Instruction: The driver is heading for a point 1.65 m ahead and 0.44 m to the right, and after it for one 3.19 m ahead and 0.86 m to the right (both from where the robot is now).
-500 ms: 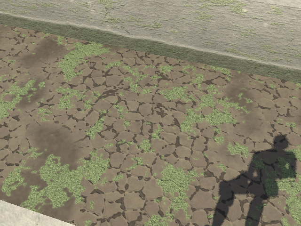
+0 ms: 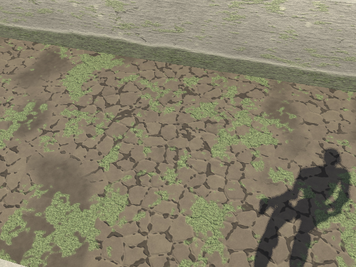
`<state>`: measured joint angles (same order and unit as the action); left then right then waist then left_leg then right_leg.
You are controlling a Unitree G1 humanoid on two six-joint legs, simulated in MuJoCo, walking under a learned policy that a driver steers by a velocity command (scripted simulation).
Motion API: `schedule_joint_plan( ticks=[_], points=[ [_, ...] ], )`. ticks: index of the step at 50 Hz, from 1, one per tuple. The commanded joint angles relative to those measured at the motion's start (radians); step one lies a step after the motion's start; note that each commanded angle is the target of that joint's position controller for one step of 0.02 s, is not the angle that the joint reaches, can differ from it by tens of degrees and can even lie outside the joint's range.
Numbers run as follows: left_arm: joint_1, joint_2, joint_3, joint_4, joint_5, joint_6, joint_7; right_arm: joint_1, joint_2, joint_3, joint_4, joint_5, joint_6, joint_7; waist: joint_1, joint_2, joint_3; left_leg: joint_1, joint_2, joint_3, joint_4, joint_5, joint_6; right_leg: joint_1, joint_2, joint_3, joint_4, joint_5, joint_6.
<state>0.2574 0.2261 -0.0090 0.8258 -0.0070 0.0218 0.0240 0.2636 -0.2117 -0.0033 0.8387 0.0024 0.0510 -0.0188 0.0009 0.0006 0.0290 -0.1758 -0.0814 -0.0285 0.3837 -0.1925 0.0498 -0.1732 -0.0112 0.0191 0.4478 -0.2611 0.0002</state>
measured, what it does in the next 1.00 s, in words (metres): stands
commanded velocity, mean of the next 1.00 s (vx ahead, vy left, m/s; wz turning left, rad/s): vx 0.01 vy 0.00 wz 0.00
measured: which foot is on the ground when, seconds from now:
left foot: down 0.00-1.00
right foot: down 0.00-1.00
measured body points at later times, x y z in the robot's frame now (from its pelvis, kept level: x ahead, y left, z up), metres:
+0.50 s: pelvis +0.01 -0.01 +0.00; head +0.02 -0.02 +0.45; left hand +0.07 +0.23 -0.13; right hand +0.09 -0.26 -0.13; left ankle +0.01 +0.09 -0.74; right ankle -0.01 -0.12 -0.74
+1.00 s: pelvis +0.02 -0.01 +0.00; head +0.02 -0.01 +0.45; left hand +0.03 +0.23 -0.14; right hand +0.06 -0.26 -0.14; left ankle +0.01 +0.09 -0.74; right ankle -0.01 -0.12 -0.74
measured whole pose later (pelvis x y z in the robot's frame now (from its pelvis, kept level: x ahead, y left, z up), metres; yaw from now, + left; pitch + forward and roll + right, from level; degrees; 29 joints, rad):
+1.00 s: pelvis +0.02 -0.01 +0.00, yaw -1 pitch -1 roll +0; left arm 0.35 0.22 -0.04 0.90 0.00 0.05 0.05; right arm 0.28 -0.23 0.02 0.95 0.01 0.02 -0.01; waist 0.01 0.00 0.02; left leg -0.13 -0.05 -0.04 0.35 -0.21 0.03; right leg -0.11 0.03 0.04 0.37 -0.24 -0.02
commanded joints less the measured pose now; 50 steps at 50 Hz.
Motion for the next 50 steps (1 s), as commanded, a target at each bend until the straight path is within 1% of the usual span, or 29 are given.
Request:
schedule_joint_plan(
  ticks=[1,3,4,9,11,16,35,37,38,40,41,42,43,44,45,46,47,48,49,50],
  points=[
    [0.015,0.102,0.022,-0.055,0.001,-0.002,-0.004,0.005,-0.080,-0.016,-0.045,0.000,-0.007,0.002,0.007,-0.019,-0.047,0.069,0.110,-0.136,-0.041,0.201,0.008,-0.001,-0.075,0.104,-0.070,0.226,-0.037],
    [0.023,0.109,0.024,-0.055,0.001,0.001,-0.006,0.008,-0.088,-0.017,-0.037,0.001,-0.007,0.001,0.007,-0.012,-0.041,0.069,0.110,-0.133,-0.039,0.205,0.003,0.008,-0.075,0.105,-0.075,0.245,-0.039],
    [0.018,0.108,0.019,-0.059,0.000,0.004,-0.003,0.000,-0.089,-0.016,-0.039,-0.003,-0.012,-0.001,0.006,-0.020,-0.032,0.062,0.111,-0.130,-0.040,0.205,-0.003,0.008,-0.076,0.111,-0.080,0.265,-0.043],
    [0.037,0.117,0.016,-0.057,0.002,0.016,0.007,0.008,-0.104,-0.016,-0.018,0.003,-0.026,-0.001,0.009,-0.009,-0.028,0.051,0.113,-0.123,-0.046,0.194,-0.016,0.044,-0.073,0.117,-0.093,0.294,-0.046],
    [0.042,0.108,0.011,-0.054,0.002,0.024,0.008,0.006,-0.110,-0.015,-0.014,0.006,-0.029,0.005,0.013,-0.010,-0.022,0.038,0.115,-0.121,-0.047,0.182,-0.018,0.060,-0.069,0.119,-0.095,0.297,-0.045],
    [0.050,0.111,0.008,-0.048,0.005,0.034,0.010,-0.003,-0.116,-0.011,-0.004,0.006,-0.037,0.013,0.014,-0.011,-0.006,0.023,0.117,-0.117,-0.055,0.148,-0.023,0.069,-0.065,0.126,-0.109,0.289,-0.047],
    [0.115,0.100,-0.003,0.008,0.008,0.034,0.020,0.014,-0.126,0.001,0.042,0.007,-0.042,0.014,0.013,-0.006,0.013,0.009,0.120,-0.109,-0.078,0.103,-0.024,0.069,-0.048,0.126,-0.129,0.234,-0.040],
    [0.121,0.106,-0.001,0.014,0.009,0.029,0.020,0.018,-0.122,0.002,0.050,0.005,-0.042,0.010,0.008,-0.004,0.015,0.018,0.118,-0.109,-0.080,0.105,-0.025,0.056,-0.049,0.125,-0.133,0.230,-0.041],
    [0.126,0.097,-0.004,0.017,0.007,0.030,0.021,0.024,-0.128,0.002,0.053,0.007,-0.041,0.011,0.012,-0.005,0.015,0.014,0.120,-0.109,-0.080,0.109,-0.024,0.063,-0.046,0.123,-0.131,0.227,-0.038],
    [0.132,0.101,-0.002,0.023,0.008,0.027,0.021,0.027,-0.121,0.004,0.059,0.005,-0.040,0.008,0.007,-0.005,0.017,0.019,0.117,-0.109,-0.082,0.108,-0.023,0.053,-0.047,0.122,-0.132,0.225,-0.039],
    [0.137,0.092,-0.005,0.027,0.007,0.028,0.021,0.032,-0.127,0.004,0.063,0.007,-0.040,0.010,0.011,-0.007,0.016,0.014,0.119,-0.109,-0.082,0.111,-0.023,0.061,-0.044,0.120,-0.130,0.223,-0.036],
    [0.140,0.096,-0.004,0.030,0.008,0.027,0.022,0.031,-0.119,0.004,0.065,0.006,-0.040,0.008,0.006,-0.006,0.018,0.015,0.116,-0.109,-0.084,0.109,-0.022,0.054,-0.046,0.120,-0.130,0.224,-0.037],
    [0.145,0.090,-0.006,0.033,0.007,0.028,0.022,0.037,-0.125,0.005,0.069,0.007,-0.040,0.010,0.012,-0.007,0.019,0.012,0.118,-0.108,-0.084,0.111,-0.022,0.060,-0.043,0.119,-0.129,0.220,-0.035],
    [0.146,0.095,-0.005,0.037,0.009,0.027,0.022,0.036,-0.118,0.006,0.071,0.006,-0.040,0.009,0.006,-0.006,0.020,0.013,0.115,-0.108,-0.086,0.110,-0.021,0.054,-0.045,0.119,-0.129,0.221,-0.036],
    [0.152,0.089,-0.007,0.040,0.007,0.028,0.023,0.042,-0.124,0.006,0.074,0.008,-0.040,0.010,0.012,-0.007,0.020,0.010,0.118,-0.108,-0.085,0.112,-0.021,0.060,-0.042,0.118,-0.128,0.218,-0.034],
    [0.153,0.093,-0.005,0.043,0.009,0.026,0.023,0.041,-0.116,0.007,0.077,0.006,-0.040,0.009,0.006,-0.006,0.022,0.013,0.114,-0.107,-0.087,0.111,-0.020,0.052,-0.044,0.118,-0.128,0.219,-0.035],
    [0.158,0.087,-0.008,0.046,0.007,0.027,0.024,0.047,-0.122,0.007,0.080,0.008,-0.040,0.010,0.012,-0.008,0.022,0.010,0.117,-0.107,-0.086,0.115,-0.020,0.058,-0.041,0.116,-0.127,0.216,-0.033],
    [0.161,0.084,-0.009,0.050,0.008,0.028,0.024,0.049,-0.120,0.007,0.083,0.008,-0.040,0.011,0.011,-0.008,0.023,0.008,0.116,-0.107,-0.087,0.116,-0.019,0.059,-0.041,0.116,-0.125,0.216,-0.032],
    [0.162,0.090,-0.007,0.052,0.009,0.026,0.024,0.048,-0.113,0.009,0.085,0.006,-0.040,0.009,0.006,-0.007,0.025,0.012,0.113,-0.106,-0.087,0.114,-0.019,0.049,-0.042,0.116,-0.127,0.216,-0.033],
    [0.167,0.084,-0.009,0.055,0.007,0.027,0.024,0.055,-0.119,0.008,0.089,0.008,-0.040,0.011,0.012,-0.007,0.025,0.010,0.115,-0.106,-0.087,0.118,-0.019,0.054,-0.040,0.115,-0.125,0.213,-0.031]
  ],
)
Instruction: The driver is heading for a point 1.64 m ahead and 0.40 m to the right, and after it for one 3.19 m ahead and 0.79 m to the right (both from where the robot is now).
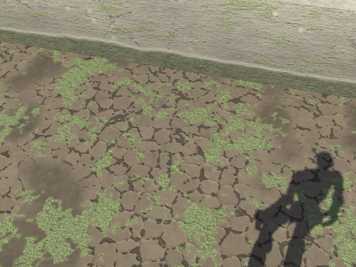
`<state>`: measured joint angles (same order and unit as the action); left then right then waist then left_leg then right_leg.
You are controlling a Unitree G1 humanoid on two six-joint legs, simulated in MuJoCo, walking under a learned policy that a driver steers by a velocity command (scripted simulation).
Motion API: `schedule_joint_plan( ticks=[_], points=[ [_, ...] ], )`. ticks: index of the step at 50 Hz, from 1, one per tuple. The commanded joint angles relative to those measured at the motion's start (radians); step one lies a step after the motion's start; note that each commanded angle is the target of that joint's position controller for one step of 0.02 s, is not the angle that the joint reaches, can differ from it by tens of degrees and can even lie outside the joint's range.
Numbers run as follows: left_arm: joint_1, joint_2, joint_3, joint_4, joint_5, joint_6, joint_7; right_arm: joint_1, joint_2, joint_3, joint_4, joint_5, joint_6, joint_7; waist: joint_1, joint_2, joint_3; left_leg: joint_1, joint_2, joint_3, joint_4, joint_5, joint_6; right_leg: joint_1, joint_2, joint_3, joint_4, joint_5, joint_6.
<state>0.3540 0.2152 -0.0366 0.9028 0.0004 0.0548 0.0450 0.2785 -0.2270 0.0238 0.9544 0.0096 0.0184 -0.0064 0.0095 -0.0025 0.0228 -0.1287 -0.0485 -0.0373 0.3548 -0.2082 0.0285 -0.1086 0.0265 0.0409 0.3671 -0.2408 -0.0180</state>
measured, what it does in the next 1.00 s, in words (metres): stands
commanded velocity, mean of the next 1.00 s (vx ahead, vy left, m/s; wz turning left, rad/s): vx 0.30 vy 0.00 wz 0.00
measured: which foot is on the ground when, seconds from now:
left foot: down 0.00-1.00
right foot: down 0.00-1.00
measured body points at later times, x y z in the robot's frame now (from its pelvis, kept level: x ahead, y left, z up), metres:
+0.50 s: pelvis +0.03 +0.00 -0.02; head +0.02 +0.00 +0.43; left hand +0.05 +0.23 -0.17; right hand +0.08 -0.25 -0.16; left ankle -0.01 +0.10 -0.75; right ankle -0.03 -0.11 -0.75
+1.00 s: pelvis +0.03 +0.01 -0.02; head +0.03 +0.02 +0.43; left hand +0.16 +0.24 -0.14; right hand +0.19 -0.22 -0.13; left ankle +0.00 +0.10 -0.75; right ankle -0.01 -0.10 -0.75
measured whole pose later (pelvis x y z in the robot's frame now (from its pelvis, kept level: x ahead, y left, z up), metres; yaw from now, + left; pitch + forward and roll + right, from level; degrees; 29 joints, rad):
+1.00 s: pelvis +0.03 +0.01 -0.02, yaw +0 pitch -2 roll -1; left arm 0.18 0.19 -0.01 0.77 0.00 0.07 0.04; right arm 0.14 -0.20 0.04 0.75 0.00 0.03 -0.05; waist 0.02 -0.01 0.02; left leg -0.22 -0.04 0.02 0.63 -0.38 0.06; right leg -0.19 0.03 0.01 0.61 -0.39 -0.01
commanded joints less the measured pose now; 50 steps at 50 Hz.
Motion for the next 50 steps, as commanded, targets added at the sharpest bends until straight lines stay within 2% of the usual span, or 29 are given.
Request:
schedule_joint_plan(
  ticks=[1,8,9,10,11,12,13,17,20,22,24,25,26,29,31,32,34,35,37,38,40,42,43,44,46,47,48,49,50],
  points=[
    [0.074,0.092,0.017,-0.018,0.000,-0.006,0.004,0.042,-0.102,-0.019,-0.025,0.001,-0.007,-0.001,0.002,-0.005,0.031,-0.039,0.082,-0.097,-0.058,0.135,0.003,-0.009,-0.077,0.092,-0.043,0.193,-0.013],
    [0.094,0.084,0.014,0.004,0.000,-0.007,0.006,0.061,-0.094,-0.015,-0.009,0.001,-0.007,-0.001,0.001,-0.004,0.038,-0.037,0.078,-0.093,-0.058,0.142,0.005,-0.017,-0.074,0.089,-0.040,0.187,-0.010],
    [0.105,0.076,0.011,0.011,0.002,-0.006,0.007,0.072,-0.085,-0.012,-0.004,-0.001,-0.005,-0.003,0.000,-0.003,0.021,-0.030,0.074,-0.091,-0.067,0.084,0.007,-0.010,-0.070,0.085,-0.046,0.132,-0.011],
    [0.013,0.066,0.008,0.003,-0.016,-0.020,-0.003,0.019,-0.072,-0.009,0.006,0.004,0.000,-0.024,-0.009,-0.019,-0.011,-0.020,0.098,-0.090,-0.061,0.036,0.005,-0.034,-0.092,0.083,-0.055,0.060,-0.003],
    [0.009,0.083,0.014,-0.002,-0.020,-0.027,-0.007,0.021,-0.090,-0.012,0.004,0.002,0.005,-0.034,-0.010,-0.011,-0.016,-0.016,0.088,-0.091,-0.045,-0.023,0.012,-0.050,-0.074,0.076,-0.042,-0.011,-0.006],
    [0.024,0.056,0.008,0.018,-0.010,-0.024,-0.003,0.032,-0.096,-0.013,-0.002,-0.004,0.003,-0.039,-0.014,-0.039,0.006,-0.037,0.094,-0.090,-0.056,-0.059,0.028,-0.068,-0.069,0.070,-0.043,-0.043,-0.010],
    [0.032,0.055,0.009,0.026,-0.005,-0.022,-0.001,0.040,-0.106,-0.018,0.005,-0.006,0.000,-0.041,-0.014,-0.023,0.030,-0.063,0.085,-0.088,-0.043,-0.108,0.038,-0.078,-0.057,0.061,-0.019,-0.081,-0.017],
    [0.026,0.045,0.011,0.031,0.006,-0.022,0.002,0.022,-0.093,-0.020,-0.012,-0.007,-0.005,-0.040,-0.013,0.031,0.077,-0.137,0.082,-0.108,0.012,-0.168,0.077,-0.128,-0.027,0.032,0.086,-0.103,-0.032],
    [0.032,0.050,0.016,0.029,0.009,-0.031,0.001,0.015,-0.103,-0.028,-0.029,-0.007,-0.016,-0.040,-0.009,0.017,0.063,-0.158,0.084,-0.111,0.083,-0.062,0.093,-0.120,-0.028,0.039,0.140,-0.020,-0.043],
    [0.048,0.058,0.021,0.033,0.007,-0.035,0.001,0.004,-0.095,-0.029,-0.045,-0.005,-0.022,-0.041,-0.001,-0.023,0.043,-0.192,0.060,-0.074,0.162,0.007,0.083,-0.074,-0.047,0.067,0.153,0.090,-0.057],
    [0.083,0.078,0.032,0.042,0.008,-0.034,0.002,-0.015,-0.075,-0.025,-0.067,-0.008,-0.027,-0.041,0.021,-0.089,0.022,-0.265,0.022,-0.008,0.281,0.031,0.055,0.004,-0.108,0.148,0.137,0.234,-0.100],
    [0.099,0.089,0.037,0.047,0.000,-0.032,0.001,-0.034,-0.067,-0.021,-0.080,-0.011,-0.030,-0.043,0.029,-0.099,0.020,-0.296,0.018,0.018,0.326,0.020,0.046,0.030,-0.154,0.201,0.134,0.313,-0.133],
    [0.037,0.072,0.032,0.011,0.004,-0.026,0.006,-0.048,-0.050,-0.013,-0.103,-0.015,-0.030,-0.052,0.018,-0.099,0.016,-0.273,0.029,0.025,0.297,0.032,0.032,0.020,-0.172,0.202,0.129,0.473,-0.147],
    [-0.025,0.061,0.034,-0.022,0.005,-0.021,0.012,0.001,-0.080,-0.022,-0.106,-0.002,-0.032,-0.054,-0.011,-0.046,-0.028,-0.109,0.042,0.007,0.253,0.252,0.031,-0.023,-0.093,0.119,0.206,0.542,-0.101],
    [-0.060,0.035,0.030,-0.050,0.003,-0.017,0.017,0.021,-0.104,-0.031,-0.110,0.007,-0.023,-0.055,-0.036,0.037,-0.052,0.024,0.078,-0.038,0.230,0.480,0.057,-0.110,-0.009,0.028,0.271,0.381,-0.034],
    [-0.086,0.036,0.031,-0.068,0.003,-0.016,0.020,0.036,-0.117,-0.034,-0.111,0.003,-0.018,-0.054,-0.054,0.072,-0.053,0.079,0.124,-0.079,0.211,0.605,0.084,-0.168,0.019,-0.003,0.317,0.246,-0.010],
    [-0.135,0.046,0.039,-0.104,0.010,-0.013,0.021,0.033,-0.133,-0.034,-0.117,-0.008,-0.009,-0.052,-0.066,0.132,-0.021,0.095,0.233,-0.166,0.168,0.805,0.151,-0.258,0.038,-0.034,0.376,-0.123,0.015],
    [-0.155,0.049,0.040,-0.123,0.011,-0.013,0.017,0.008,-0.139,-0.035,-0.126,-0.010,-0.007,-0.052,-0.056,0.139,-0.005,0.076,0.252,-0.176,0.157,0.809,0.165,-0.268,0.026,-0.036,0.354,-0.186,0.018],
    [-0.129,0.020,0.032,-0.133,0.015,-0.017,0.007,-0.085,-0.132,-0.033,-0.153,-0.004,-0.004,-0.051,-0.005,0.142,-0.020,-0.004,0.204,-0.131,0.169,0.709,0.128,-0.141,0.017,-0.059,0.191,-0.077,0.007],
    [-0.090,0.015,0.032,-0.124,0.018,-0.019,0.003,-0.126,-0.118,-0.030,-0.170,0.004,-0.003,-0.052,0.022,0.110,-0.053,-0.046,0.151,-0.095,0.198,0.603,0.094,-0.038,0.018,-0.053,0.153,0.084,-0.005],
    [-0.051,0.070,0.051,-0.117,0.006,-0.012,0.003,-0.125,-0.060,-0.013,-0.200,0.006,-0.009,-0.056,0.035,-0.053,-0.120,-0.159,0.045,-0.013,0.284,0.397,0.027,0.152,-0.061,0.031,0.203,0.471,-0.049],
    [-0.065,0.074,0.048,-0.130,0.009,-0.001,-0.003,-0.176,-0.057,-0.012,-0.227,-0.005,-0.007,-0.056,0.068,-0.121,-0.069,-0.274,0.009,0.020,0.348,-0.049,0.001,0.150,-0.191,0.163,0.145,0.653,-0.134],
    [-0.085,0.082,0.047,-0.140,0.012,0.001,-0.004,-0.199,-0.058,-0.012,-0.245,-0.011,-0.004,-0.052,0.067,-0.136,-0.042,-0.311,0.016,0.016,0.372,-0.175,-0.011,0.130,-0.231,0.197,0.126,0.685,-0.168],
    [-0.117,0.093,0.049,-0.153,0.010,0.000,-0.005,-0.202,-0.057,-0.010,-0.259,-0.014,-0.001,-0.048,0.052,-0.142,-0.028,-0.311,0.034,0.017,0.361,-0.199,-0.019,0.096,-0.244,0.201,0.115,0.658,-0.181],
    [-0.209,0.088,0.047,-0.188,-0.003,-0.002,-0.009,-0.156,-0.038,-0.001,-0.263,-0.021,-0.003,-0.041,-0.001,-0.142,-0.036,-0.174,0.045,0.044,0.232,-0.086,-0.020,-0.027,-0.192,0.160,0.107,0.466,-0.139],
    [-0.256,0.074,0.044,-0.208,-0.012,-0.001,-0.011,-0.123,-0.035,0.000,-0.256,-0.025,-0.003,-0.043,-0.029,-0.098,-0.041,-0.080,0.045,0.041,0.192,0.049,-0.012,-0.087,-0.135,0.123,0.122,0.335,-0.100],
    [-0.259,0.047,0.038,-0.222,-0.010,-0.001,-0.009,-0.110,-0.058,-0.008,-0.248,-0.022,-0.003,-0.045,-0.026,-0.020,-0.054,-0.007,0.056,0.011,0.195,0.188,0.002,-0.120,-0.072,0.079,0.151,0.263,-0.061],
    [-0.253,0.021,0.030,-0.232,-0.002,-0.002,-0.007,-0.110,-0.083,-0.018,-0.249,-0.003,-0.001,-0.045,-0.031,0.065,-0.057,0.023,0.085,-0.032,0.178,0.259,0.030,-0.160,-0.016,0.015,0.182,0.144,-0.023],
    [-0.255,0.044,0.037,-0.236,0.001,-0.005,-0.012,-0.097,-0.116,-0.026,-0.253,0.002,-0.001,-0.036,-0.051,0.120,-0.046,0.028,0.138,-0.097,0.140,0.266,0.072,-0.207,0.014,-0.033,0.264,0.014,-0.004]
  ],
)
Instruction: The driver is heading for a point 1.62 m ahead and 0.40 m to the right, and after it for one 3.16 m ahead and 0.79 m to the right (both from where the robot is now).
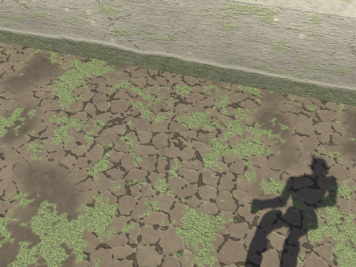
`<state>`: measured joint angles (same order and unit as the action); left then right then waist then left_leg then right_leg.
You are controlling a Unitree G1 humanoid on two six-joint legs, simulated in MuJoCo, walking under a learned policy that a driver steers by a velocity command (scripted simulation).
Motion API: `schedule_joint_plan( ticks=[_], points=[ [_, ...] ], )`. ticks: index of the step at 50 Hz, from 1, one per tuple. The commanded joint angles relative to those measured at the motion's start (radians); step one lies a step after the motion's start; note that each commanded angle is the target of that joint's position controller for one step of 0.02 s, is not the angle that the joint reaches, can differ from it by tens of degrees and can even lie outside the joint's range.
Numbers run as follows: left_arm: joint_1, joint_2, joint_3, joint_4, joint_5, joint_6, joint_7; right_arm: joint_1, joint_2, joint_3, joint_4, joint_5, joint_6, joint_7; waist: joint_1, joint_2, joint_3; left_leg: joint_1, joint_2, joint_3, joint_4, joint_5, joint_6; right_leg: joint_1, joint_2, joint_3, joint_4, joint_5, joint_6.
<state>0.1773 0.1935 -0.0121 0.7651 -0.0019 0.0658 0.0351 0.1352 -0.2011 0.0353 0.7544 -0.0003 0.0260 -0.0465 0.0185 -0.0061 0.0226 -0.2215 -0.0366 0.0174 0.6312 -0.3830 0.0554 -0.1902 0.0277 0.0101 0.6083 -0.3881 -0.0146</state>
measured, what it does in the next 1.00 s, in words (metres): stands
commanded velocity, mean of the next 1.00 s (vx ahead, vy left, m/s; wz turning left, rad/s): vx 0.50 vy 0.00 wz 0.00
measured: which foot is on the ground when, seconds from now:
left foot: down 0.00-1.00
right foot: down 0.00-1.00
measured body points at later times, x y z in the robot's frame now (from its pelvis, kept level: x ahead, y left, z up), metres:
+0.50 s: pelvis -0.01 +0.00 +0.00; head -0.01 +0.00 +0.45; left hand +0.17 +0.21 -0.09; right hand +0.18 -0.22 -0.09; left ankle -0.03 +0.09 -0.73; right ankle -0.04 -0.11 -0.73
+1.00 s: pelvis +0.01 -0.01 +0.00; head +0.00 +0.00 +0.45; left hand +0.18 +0.20 -0.10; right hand +0.19 -0.22 -0.09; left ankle -0.03 +0.09 -0.73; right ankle -0.04 -0.11 -0.73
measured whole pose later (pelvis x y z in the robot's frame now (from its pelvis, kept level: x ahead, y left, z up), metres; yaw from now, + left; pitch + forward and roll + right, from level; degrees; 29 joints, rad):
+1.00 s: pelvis +0.01 -0.01 +0.00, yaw +0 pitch -2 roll +0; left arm 0.17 0.14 -0.02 0.61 0.00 0.05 0.01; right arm 0.14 -0.17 0.03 0.62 0.01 0.03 -0.03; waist 0.01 0.00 0.02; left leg -0.21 -0.03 0.02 0.66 -0.41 0.04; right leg -0.19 0.03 -0.01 0.65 -0.42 -0.02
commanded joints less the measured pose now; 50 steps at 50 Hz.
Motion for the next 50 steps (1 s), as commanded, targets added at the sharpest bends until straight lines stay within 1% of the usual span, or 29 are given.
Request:
schedule_joint_plan(
  ticks=[1,2,3,5,6,7,9,10,11,12,13,15,17,19,21,22,24,28,30,34,36,37,38,39,40,41,42,46,50],
  points=[
    [-0.084,0.075,0.015,-0.114,0.022,-0.017,-0.005,0.060,-0.155,-0.041,-0.061,0.010,-0.005,0.012,-0.060,0.140,-0.034,0.110,0.193,-0.230,-0.165,0.492,0.095,-0.162,0.021,-0.032,0.067,0.101,0.006],
    [-0.086,0.076,0.017,-0.124,0.024,-0.018,-0.010,0.052,-0.149,-0.040,-0.071,0.007,-0.004,0.015,-0.056,0.141,-0.028,0.091,0.222,-0.258,-0.181,0.505,0.121,-0.178,0.017,-0.039,0.081,0.040,0.014],
    [-0.086,0.068,0.015,-0.133,0.022,-0.020,-0.015,0.028,-0.143,-0.040,-0.085,0.007,-0.005,0.016,-0.045,0.138,-0.027,0.059,0.223,-0.256,-0.187,0.473,0.124,-0.164,0.009,-0.040,0.067,0.020,0.017],
    [-0.052,0.043,0.008,-0.134,0.025,-0.027,-0.023,-0.047,-0.127,-0.038,-0.117,0.014,-0.006,0.016,-0.008,0.131,-0.043,-0.017,0.181,-0.218,-0.179,0.378,0.090,-0.048,0.003,-0.052,-0.022,0.104,0.009],
    [-0.040,0.043,0.008,-0.130,0.026,-0.029,-0.025,-0.064,-0.116,-0.036,-0.131,0.017,-0.006,0.016,-0.004,0.108,-0.055,-0.043,0.149,-0.194,-0.166,0.357,0.069,0.011,0.003,-0.047,-0.030,0.163,0.003],
    [-0.045,0.052,0.013,-0.134,0.021,-0.029,-0.025,-0.060,-0.098,-0.031,-0.142,0.017,-0.008,0.017,-0.007,0.067,-0.071,-0.064,0.116,-0.163,-0.155,0.327,0.045,0.046,-0.004,-0.027,-0.018,0.199,-0.007],
    [-0.044,0.051,0.014,-0.145,0.015,-0.028,-0.025,-0.074,-0.083,-0.029,-0.159,0.012,-0.011,0.018,0.005,0.006,-0.081,-0.087,0.060,-0.095,-0.109,0.253,0.013,0.079,-0.039,0.020,-0.043,0.263,-0.029],
    [-0.046,0.059,0.015,-0.152,0.013,-0.026,-0.024,-0.074,-0.074,-0.027,-0.168,0.009,-0.012,0.019,0.003,-0.033,-0.077,-0.094,0.036,-0.064,-0.079,0.226,0.000,0.076,-0.063,0.052,-0.061,0.288,-0.043],
    [-0.048,0.070,0.017,-0.159,0.009,-0.025,-0.024,-0.069,-0.067,-0.025,-0.177,0.004,-0.012,0.021,0.000,-0.064,-0.071,-0.097,0.024,-0.045,-0.055,0.203,-0.009,0.062,-0.087,0.084,-0.082,0.287,-0.058],
    [-0.057,0.077,0.019,-0.170,0.006,-0.023,-0.024,-0.062,-0.064,-0.023,-0.185,-0.001,-0.012,0.022,-0.004,-0.080,-0.061,-0.097,0.020,-0.034,-0.044,0.190,-0.015,0.040,-0.106,0.110,-0.099,0.269,-0.070],
    [-0.069,0.077,0.019,-0.182,0.003,-0.023,-0.025,-0.055,-0.064,-0.022,-0.191,-0.004,-0.013,0.024,-0.009,-0.081,-0.053,-0.091,0.020,-0.028,-0.041,0.185,-0.018,0.017,-0.114,0.121,-0.107,0.248,-0.075],
    [-0.090,0.068,0.015,-0.203,0.002,-0.024,-0.026,-0.040,-0.065,-0.021,-0.199,-0.005,-0.017,0.027,-0.019,-0.062,-0.050,-0.063,0.024,-0.031,-0.050,0.195,-0.018,-0.023,-0.099,0.109,-0.101,0.210,-0.067],
    [-0.097,0.055,0.012,-0.219,0.005,-0.026,-0.027,-0.033,-0.067,-0.022,-0.206,-0.003,-0.020,0.028,-0.022,-0.019,-0.052,-0.043,0.035,-0.051,-0.068,0.217,-0.009,-0.043,-0.064,0.069,-0.069,0.187,-0.047],
    [-0.094,0.043,0.008,-0.230,0.011,-0.029,-0.028,-0.038,-0.076,-0.024,-0.216,0.002,-0.020,0.028,-0.019,0.036,-0.053,-0.040,0.057,-0.086,-0.097,0.238,0.006,-0.051,-0.030,0.024,-0.026,0.172,-0.025],
    [-0.085,0.037,0.006,-0.237,0.016,-0.032,-0.030,-0.045,-0.082,-0.026,-0.228,0.007,-0.017,0.028,-0.015,0.068,-0.055,-0.047,0.084,-0.122,-0.121,0.240,0.022,-0.050,-0.013,-0.003,0.002,0.158,-0.011],
    [-0.082,0.036,0.006,-0.239,0.017,-0.034,-0.031,-0.050,-0.083,-0.026,-0.234,0.009,-0.016,0.029,-0.013,0.069,-0.056,-0.052,0.091,-0.132,-0.126,0.237,0.025,-0.045,-0.011,-0.008,0.005,0.158,-0.008],
    [-0.077,0.034,0.006,-0.241,0.018,-0.037,-0.032,-0.057,-0.079,-0.027,-0.242,0.009,-0.015,0.029,-0.010,0.051,-0.059,-0.060,0.086,-0.125,-0.117,0.230,0.022,-0.031,-0.014,-0.004,0.000,0.172,-0.009],
    [-0.073,0.040,0.010,-0.244,0.012,-0.039,-0.034,-0.058,-0.063,-0.026,-0.251,0.004,-0.018,0.030,-0.014,-0.010,-0.066,-0.065,0.048,-0.071,-0.065,0.223,0.001,-0.010,-0.039,0.035,-0.023,0.237,-0.028],
    [-0.074,0.043,0.012,-0.247,0.010,-0.037,-0.034,-0.055,-0.058,-0.026,-0.253,0.001,-0.021,0.030,-0.016,-0.023,-0.069,-0.065,0.039,-0.056,-0.048,0.221,-0.005,-0.009,-0.050,0.051,-0.028,0.256,-0.037],
    [-0.075,0.042,0.014,-0.254,0.008,-0.036,-0.036,-0.053,-0.057,-0.028,-0.254,0.001,-0.023,0.030,-0.016,-0.006,-0.073,-0.053,0.040,-0.055,-0.039,0.250,-0.004,-0.018,-0.046,0.048,-0.014,0.267,-0.037],
    [-0.073,0.041,0.015,-0.256,0.009,-0.036,-0.036,-0.053,-0.058,-0.029,-0.254,0.003,-0.023,0.030,-0.015,0.008,-0.076,-0.046,0.046,-0.060,-0.040,0.274,0.001,-0.021,-0.038,0.037,-0.003,0.270,-0.032],
    [-0.068,0.039,0.014,-0.254,0.012,-0.038,-0.034,-0.046,-0.064,-0.030,-0.249,0.005,-0.025,0.033,-0.012,0.001,-0.075,-0.052,0.049,-0.064,-0.047,0.273,-0.001,-0.015,-0.034,0.034,0.002,0.260,-0.033],
    [-0.065,0.038,0.015,-0.254,0.013,-0.039,-0.034,-0.048,-0.066,-0.032,-0.250,0.006,-0.026,0.034,-0.010,0.009,-0.073,-0.054,0.050,-0.066,-0.048,0.278,0.000,-0.013,-0.033,0.033,0.006,0.264,-0.032],
    [-0.071,0.017,0.007,-0.255,0.017,-0.035,-0.023,-0.045,-0.045,-0.025,-0.245,0.000,-0.021,0.026,-0.007,0.001,-0.083,-0.025,0.055,-0.074,-0.052,0.341,-0.007,0.001,-0.031,0.029,-0.003,0.312,-0.029],
    [-0.064,0.016,0.007,-0.252,0.017,-0.033,-0.019,-0.042,-0.048,-0.026,-0.242,0.000,-0.019,0.022,-0.007,0.007,-0.080,-0.017,0.053,-0.072,-0.054,0.344,-0.008,0.001,-0.029,0.028,-0.007,0.314,-0.025],
    [-0.059,0.023,0.010,-0.247,0.008,-0.031,-0.020,-0.060,-0.044,-0.025,-0.240,0.003,-0.019,0.018,-0.010,0.020,-0.080,-0.003,0.051,-0.067,-0.055,0.352,-0.009,0.001,-0.031,0.035,-0.014,0.314,-0.023],
    [-0.062,0.027,0.012,-0.246,0.006,-0.031,-0.020,-0.060,-0.044,-0.025,-0.238,0.003,-0.017,0.017,-0.012,0.019,-0.078,-0.002,0.050,-0.066,-0.056,0.357,-0.011,0.007,-0.031,0.035,-0.016,0.319,-0.022],
    [-0.063,0.021,0.012,-0.244,0.006,-0.028,-0.019,-0.057,-0.045,-0.025,-0.222,0.005,-0.015,0.015,-0.013,0.004,-0.069,0.007,0.046,-0.062,-0.060,0.356,-0.014,0.019,-0.030,0.037,-0.028,0.338,-0.022],
    [-0.062,0.018,0.012,-0.241,0.004,-0.028,-0.018,-0.060,-0.040,-0.024,-0.212,0.006,-0.015,0.014,-0.012,0.004,-0.067,0.013,0.044,-0.059,-0.064,0.352,-0.016,0.027,-0.030,0.039,-0.035,0.345,-0.023]
  ],
)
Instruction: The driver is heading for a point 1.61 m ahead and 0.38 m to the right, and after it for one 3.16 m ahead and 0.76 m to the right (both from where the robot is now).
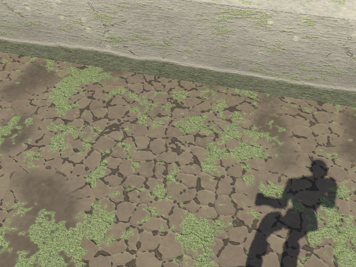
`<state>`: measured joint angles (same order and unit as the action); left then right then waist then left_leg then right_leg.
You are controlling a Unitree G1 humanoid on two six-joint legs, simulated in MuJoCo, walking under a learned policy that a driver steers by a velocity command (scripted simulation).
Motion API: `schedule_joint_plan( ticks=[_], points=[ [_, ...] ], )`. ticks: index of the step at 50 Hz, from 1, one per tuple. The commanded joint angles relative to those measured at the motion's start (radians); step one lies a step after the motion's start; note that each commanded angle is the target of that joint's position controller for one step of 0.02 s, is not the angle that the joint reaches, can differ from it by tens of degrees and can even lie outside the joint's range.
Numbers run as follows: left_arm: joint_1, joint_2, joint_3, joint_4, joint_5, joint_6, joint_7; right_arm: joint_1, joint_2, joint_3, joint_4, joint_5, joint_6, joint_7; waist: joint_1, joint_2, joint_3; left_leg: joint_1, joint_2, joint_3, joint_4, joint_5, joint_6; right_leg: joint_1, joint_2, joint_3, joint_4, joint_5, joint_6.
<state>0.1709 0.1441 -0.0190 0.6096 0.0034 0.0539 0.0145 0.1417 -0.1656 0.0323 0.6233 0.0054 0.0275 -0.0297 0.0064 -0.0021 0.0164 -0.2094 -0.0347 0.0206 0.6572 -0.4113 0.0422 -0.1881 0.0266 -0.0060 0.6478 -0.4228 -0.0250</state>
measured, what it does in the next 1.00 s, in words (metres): stands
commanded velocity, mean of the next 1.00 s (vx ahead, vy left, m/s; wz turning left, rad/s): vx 0.50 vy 0.00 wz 0.00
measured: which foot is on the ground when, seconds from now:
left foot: down 0.00-1.00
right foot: down 0.00-1.00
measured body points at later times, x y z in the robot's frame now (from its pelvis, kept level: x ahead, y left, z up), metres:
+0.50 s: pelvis +0.00 +0.00 +0.00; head +0.00 +0.00 +0.45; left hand +0.17 +0.20 -0.09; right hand +0.18 -0.21 -0.09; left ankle -0.03 +0.09 -0.72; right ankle -0.04 -0.10 -0.72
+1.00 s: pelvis +0.00 +0.00 +0.00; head +0.00 +0.00 +0.45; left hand +0.18 +0.20 -0.09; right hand +0.18 -0.21 -0.09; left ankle -0.03 +0.09 -0.72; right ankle -0.04 -0.11 -0.72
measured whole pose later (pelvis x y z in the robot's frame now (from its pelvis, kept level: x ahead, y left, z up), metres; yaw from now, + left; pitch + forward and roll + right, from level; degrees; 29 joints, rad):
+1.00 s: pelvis +0.00 +0.00 +0.00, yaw +0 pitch -2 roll +0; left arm 0.16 0.14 -0.02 0.62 0.00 0.05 0.02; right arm 0.14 -0.16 0.03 0.66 0.01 0.03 -0.03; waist 0.01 0.00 0.02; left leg -0.19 -0.03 0.02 0.64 -0.41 0.04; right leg -0.17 0.04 0.00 0.62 -0.42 -0.03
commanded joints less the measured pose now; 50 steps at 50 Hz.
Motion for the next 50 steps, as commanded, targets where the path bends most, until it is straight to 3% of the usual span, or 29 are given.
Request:
schedule_joint_plan(
  ticks=[1,50],
  points=[
    [-0.056,0.067,0.019,-0.085,-0.001,-0.016,0.003,-0.067,-0.075,-0.021,-0.079,0.001,-0.017,-0.003,0.000,0.000,-0.061,0.003,0.042,-0.062,-0.091,0.380,-0.002,0.026,-0.029,0.056,-0.076,0.381,-0.012],
    [-0.066,0.054,0.015,-0.080,-0.001,-0.020,0.003,-0.070,-0.068,-0.018,-0.052,0.001,-0.019,-0.007,0.000,0.000,-0.055,0.014,0.043,-0.063,-0.102,0.372,0.000,0.033,-0.025,0.064,-0.092,0.382,-0.016]
  ],
)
